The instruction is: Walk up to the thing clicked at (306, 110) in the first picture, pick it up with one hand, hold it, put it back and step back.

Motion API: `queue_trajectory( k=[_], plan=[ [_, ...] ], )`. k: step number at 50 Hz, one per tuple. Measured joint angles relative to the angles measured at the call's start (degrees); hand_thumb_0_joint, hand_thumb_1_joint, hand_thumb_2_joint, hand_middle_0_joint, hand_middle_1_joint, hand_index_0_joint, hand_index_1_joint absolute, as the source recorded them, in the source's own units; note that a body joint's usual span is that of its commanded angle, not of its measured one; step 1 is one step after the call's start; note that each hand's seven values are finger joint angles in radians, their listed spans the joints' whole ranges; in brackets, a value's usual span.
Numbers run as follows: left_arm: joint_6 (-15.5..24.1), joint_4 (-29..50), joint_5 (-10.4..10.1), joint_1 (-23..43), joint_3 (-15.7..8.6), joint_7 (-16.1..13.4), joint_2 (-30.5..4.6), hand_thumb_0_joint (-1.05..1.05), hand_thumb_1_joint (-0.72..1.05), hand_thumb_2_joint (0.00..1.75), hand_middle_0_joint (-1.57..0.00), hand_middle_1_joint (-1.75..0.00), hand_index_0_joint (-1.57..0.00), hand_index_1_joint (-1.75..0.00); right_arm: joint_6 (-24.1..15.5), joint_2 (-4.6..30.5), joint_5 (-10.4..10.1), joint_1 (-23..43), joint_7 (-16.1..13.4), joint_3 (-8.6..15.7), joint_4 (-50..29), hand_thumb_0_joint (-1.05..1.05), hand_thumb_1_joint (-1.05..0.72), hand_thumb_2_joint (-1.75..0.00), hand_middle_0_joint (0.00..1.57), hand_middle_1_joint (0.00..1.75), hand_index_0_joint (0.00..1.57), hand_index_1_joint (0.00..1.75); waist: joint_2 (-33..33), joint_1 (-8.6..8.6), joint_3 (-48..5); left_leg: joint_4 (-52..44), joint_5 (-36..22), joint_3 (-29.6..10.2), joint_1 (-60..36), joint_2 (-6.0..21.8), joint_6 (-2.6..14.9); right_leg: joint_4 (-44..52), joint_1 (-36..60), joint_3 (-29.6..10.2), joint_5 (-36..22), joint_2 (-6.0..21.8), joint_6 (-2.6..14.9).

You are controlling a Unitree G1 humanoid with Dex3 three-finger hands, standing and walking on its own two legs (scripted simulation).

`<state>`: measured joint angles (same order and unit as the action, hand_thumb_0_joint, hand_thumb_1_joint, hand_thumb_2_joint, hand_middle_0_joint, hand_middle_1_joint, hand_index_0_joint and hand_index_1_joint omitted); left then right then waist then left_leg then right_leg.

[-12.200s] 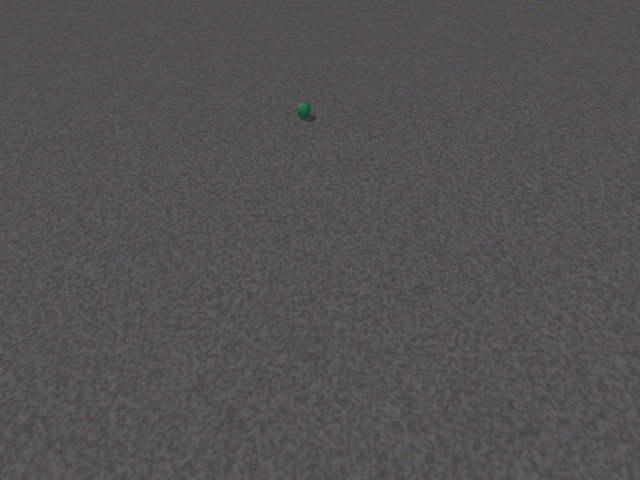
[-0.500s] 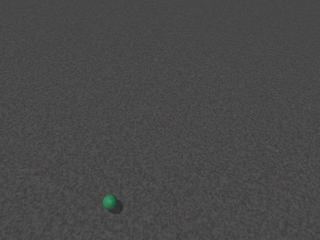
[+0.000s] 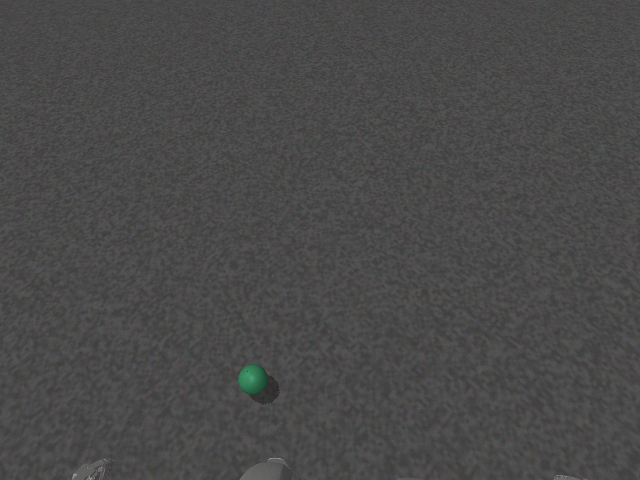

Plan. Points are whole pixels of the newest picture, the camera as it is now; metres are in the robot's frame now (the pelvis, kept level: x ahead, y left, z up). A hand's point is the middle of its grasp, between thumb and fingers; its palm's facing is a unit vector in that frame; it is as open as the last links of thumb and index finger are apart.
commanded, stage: walk up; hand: left
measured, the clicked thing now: (252, 379) +0.43 +0.23 -0.71
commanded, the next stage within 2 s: none
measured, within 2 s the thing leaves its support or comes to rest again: neither
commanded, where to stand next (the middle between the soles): +0.05 +0.00 m, yaw +0 degrees
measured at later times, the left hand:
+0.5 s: hand out of the picture +0.00 +0.26 -0.12, palm faces -0.01 -0.91 -0.41, open 7.4 cm
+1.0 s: hand out of the picture +0.04 +0.26 -0.13, palm faces +0.02 -0.88 -0.47, open 7.4 cm
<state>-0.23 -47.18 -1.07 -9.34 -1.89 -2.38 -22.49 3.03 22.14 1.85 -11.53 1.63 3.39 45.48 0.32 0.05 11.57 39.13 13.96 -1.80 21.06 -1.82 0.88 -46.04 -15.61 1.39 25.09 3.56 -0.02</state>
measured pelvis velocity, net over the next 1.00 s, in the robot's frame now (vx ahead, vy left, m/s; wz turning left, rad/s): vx -0.06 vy -0.02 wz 0.05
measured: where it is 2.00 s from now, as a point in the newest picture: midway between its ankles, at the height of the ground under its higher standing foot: outside the picture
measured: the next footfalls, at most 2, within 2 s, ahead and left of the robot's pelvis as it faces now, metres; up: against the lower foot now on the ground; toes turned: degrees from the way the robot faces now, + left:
right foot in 0.28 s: -0.02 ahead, -0.11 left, +0.00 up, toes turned -2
left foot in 0.56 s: -0.01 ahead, +0.12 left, +0.00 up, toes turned +1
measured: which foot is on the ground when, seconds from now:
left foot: down 0.00-0.30, up 0.32-0.54, down 0.56-0.88, up 0.90-1.00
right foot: down 0.00-0.00, up 0.02-0.26, down 0.28-0.58, up 0.60-0.86, down 0.88-1.00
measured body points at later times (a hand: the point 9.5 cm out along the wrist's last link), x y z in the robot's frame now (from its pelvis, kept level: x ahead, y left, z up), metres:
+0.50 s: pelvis -0.05 -0.01 +0.01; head -0.02 -0.02 +0.46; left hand +0.00 +0.31 -0.09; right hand +0.04 -0.32 -0.12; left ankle -0.05 +0.13 -0.69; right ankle -0.06 -0.11 -0.71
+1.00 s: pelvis -0.06 -0.02 -0.01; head +0.00 -0.05 +0.44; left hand +0.04 +0.30 -0.10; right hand +0.05 -0.34 -0.14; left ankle -0.09 +0.11 -0.64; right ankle +0.08 -0.14 -0.71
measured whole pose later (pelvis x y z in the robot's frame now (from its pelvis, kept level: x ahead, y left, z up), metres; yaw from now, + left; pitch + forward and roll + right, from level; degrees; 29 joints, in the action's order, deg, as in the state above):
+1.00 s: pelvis -0.06 -0.02 -0.01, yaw +3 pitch -5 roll +0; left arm 0.9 -47.8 0.9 -8.6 -2.1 -1.8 -21.2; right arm 5.2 25.0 -0.2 -11.6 0.2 4.5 45.3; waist 4.3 -0.2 11.8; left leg 71.4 31.2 -7.0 25.1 -4.5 0.3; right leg -39.8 -26.3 2.6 8.9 2.9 1.0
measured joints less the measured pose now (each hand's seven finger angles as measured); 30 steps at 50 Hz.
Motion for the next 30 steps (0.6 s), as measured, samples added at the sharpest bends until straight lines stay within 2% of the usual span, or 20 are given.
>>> queue_trajectory(
  k=[1,3,6,8,11,13,14,15,16,18,20,24,27,28,29,30],
  plan=[
    [-0.46,-0.02,-0.47,1.24,-0.13,-0.36,-0.06,0.01,0.90,0.90,-0.21,-0.30,-0.20,-0.30,-0.03,-0.15,-0.08,1.02,0.13,0.02,-0.60,0.00,-0.91,-0.90,0.20,0.30,0.20,0.30,-0.48,-0.02,1.26,0.86,0.84,0.17,0.40,-0.27,0.01,-5.05,-2.25,-1.97,3.16,-0.73,0.42],
    [-1.27,-0.13,-0.91,3.07,-0.16,-1.05,-0.04,0.01,0.90,0.90,-0.21,-0.30,-0.20,-0.30,-0.01,-0.44,-0.55,2.66,0.15,0.05,-1.83,0.00,-0.91,-0.90,0.20,0.30,0.20,0.30,-0.46,-0.49,2.82,1.10,1.00,-0.28,0.91,-0.09,0.35,-15.90,-6.33,-5.26,9.27,-4.05,1.08],
    [-1.36,-0.10,-1.04,3.42,-0.14,-1.26,-0.24,0.01,0.90,0.90,-0.21,-0.30,-0.20,-0.30,0.61,-0.91,-0.66,4.44,-0.52,-0.18,-3.48,0.00,-0.91,-0.90,0.20,0.30,0.20,0.30,-0.59,-0.60,2.62,-0.28,-0.28,-0.13,1.66,0.44,0.48,-23.38,-9.83,-6.10,9.50,-6.48,1.43],
    [-1.01,-0.12,-0.58,2.73,-0.20,-0.94,-0.17,0.01,0.90,0.90,-0.21,-0.30,-0.20,-0.30,0.62,-0.80,-0.43,5.41,-0.78,-0.30,-4.15,0.00,-0.91,-0.90,0.20,0.30,0.20,0.30,-0.30,-0.32,2.12,-0.60,-0.79,0.36,2.22,0.95,0.53,-20.37,-9.21,-4.70,8.18,-6.12,1.15],
    [-0.78,-0.61,0.59,1.34,-0.58,-0.10,-0.07,0.00,0.90,0.90,-0.21,-0.30,-0.20,-0.30,0.02,-0.46,-0.43,5.82,-0.81,-0.60,-4.75,0.00,-0.91,-0.90,0.20,0.30,0.20,0.30,0.18,0.21,0.89,0.35,-0.83,1.10,3.43,1.61,0.10,-10.26,-5.51,-2.64,7.00,-5.21,0.66],
    [-0.41,-1.14,1.39,0.17,-0.91,0.40,-0.02,0.00,0.90,0.90,-0.21,-0.30,-0.20,-0.30,-0.01,0.02,-0.74,5.69,-0.79,-0.95,-4.54,0.00,-0.91,-0.90,0.20,0.30,0.20,0.30,0.72,0.72,-0.32,2.39,-0.21,1.34,4.84,2.22,-0.50,-0.34,-1.47,-1.64,2.88,-5.08,1.11],
    [-0.10,-1.60,1.92,-0.27,-1.16,0.56,0.22,0.00,0.90,0.90,-0.21,-0.30,-0.20,-0.30,0.07,0.40,-1.02,5.69,-0.83,-1.04,-4.16,0.00,-0.91,-0.90,0.20,0.30,0.20,0.30,1.55,0.94,-0.71,3.88,0.29,1.01,5.65,2.87,-1.00,2.96,-0.13,-1.22,0.65,-5.66,1.72],
    [0.07,-2.06,2.54,-0.60,-1.32,0.69,0.79,0.00,0.90,0.90,-0.21,-0.30,-0.20,-0.30,0.22,0.78,-1.30,5.71,-0.94,-0.95,-3.44,0.00,-0.91,-0.90,0.20,0.30,0.20,0.30,3.07,0.63,-0.67,5.13,0.84,-0.31,6.06,3.47,-0.77,3.21,0.29,-0.18,0.08,-6.63,2.19],
    [0.14,-2.29,2.93,-1.19,-1.19,0.98,0.97,0.00,0.90,0.90,-0.21,-0.30,-0.20,-0.30,0.42,0.71,-1.53,5.37,-1.20,-0.84,-2.45,0.00,-0.91,-0.90,0.20,0.30,0.20,0.30,3.32,0.59,-1.15,7.00,5.32,-1.85,6.61,2.44,-0.60,2.66,0.08,0.28,0.16,-6.60,2.55],
    [0.30,-2.57,3.21,-2.45,-0.94,1.41,1.03,0.01,0.90,0.90,-0.21,-0.30,-0.20,-0.30,0.80,0.44,-1.74,4.67,-1.58,-0.90,-0.33,0.00,-0.91,-0.90,0.20,0.30,0.20,0.30,1.97,1.72,-1.98,14.02,12.80,-4.12,7.36,-1.00,-0.49,2.24,-0.33,-0.71,-0.04,-5.36,2.98],
    [0.46,-3.16,3.26,-3.14,-0.86,1.58,1.66,0.01,0.90,0.90,-0.21,-0.30,-0.20,-0.30,0.31,0.79,-2.09,3.62,-1.64,-0.80,1.16,0.00,-0.91,-0.90,0.20,0.30,0.20,0.30,1.76,1.99,-2.34,18.89,13.81,-5.34,7.02,-2.66,-0.41,3.91,0.15,-0.93,-1.28,-4.48,2.82],
    [0.93,-2.65,4.17,-4.75,-1.11,2.70,1.93,0.01,0.90,0.90,-0.21,-0.30,-0.20,-0.30,-1.59,0.95,-1.56,-0.28,-0.91,-0.95,3.83,0.00,-0.91,-0.90,0.20,0.30,0.20,0.30,1.03,1.93,-4.07,11.35,13.97,-2.06,0.77,-0.78,-0.94,7.16,1.27,0.06,-2.85,-3.09,2.70],
    [1.37,-1.07,4.02,-6.56,-1.29,3.86,1.07,0.01,0.90,0.90,-0.21,-0.30,-0.21,-0.30,-2.47,0.95,-0.91,-3.21,-0.08,-0.91,5.58,0.00,-0.91,-0.90,0.20,0.30,0.20,0.30,-0.26,2.19,-5.56,1.51,14.06,0.88,-4.95,0.00,-0.48,7.67,1.75,1.11,-2.58,-1.92,2.56],
    [1.34,-0.75,3.81,-7.15,-1.28,4.21,0.60,0.01,0.90,0.90,-0.21,-0.30,-0.21,-0.30,-2.98,0.89,-0.74,-3.89,0.04,-0.74,5.92,0.01,-0.91,-0.90,0.20,0.30,0.20,0.30,-0.77,2.13,-5.86,-2.74,11.21,1.57,-6.94,-0.09,-0.06,7.38,1.80,1.36,-2.28,-1.47,2.28],
    [1.12,-0.61,3.64,-7.72,-1.35,4.41,-0.10,0.01,0.90,0.90,-0.21,-0.30,-0.21,-0.30,-3.64,0.45,-0.52,-4.22,0.03,-0.53,6.13,0.01,-0.91,-0.90,0.20,0.30,0.20,0.30,-2.23,2.30,-5.66,-5.72,5.77,2.33,-8.47,-0.96,0.17,6.34,1.76,0.77,-1.66,-0.49,2.11],
    [0.74,-0.83,3.34,-8.33,-1.47,4.49,-0.55,0.01,0.90,0.90,-0.21,-0.30,-0.20,-0.30,-4.44,0.14,-0.11,-4.72,0.03,-0.34,5.80,0.01,-0.91,-0.90,0.20,0.30,0.20,0.30,-3.29,2.30,-5.74,-6.77,3.66,2.96,-9.26,-1.55,0.27,3.51,0.90,-0.67,-0.81,-0.36,2.29]
  ],
)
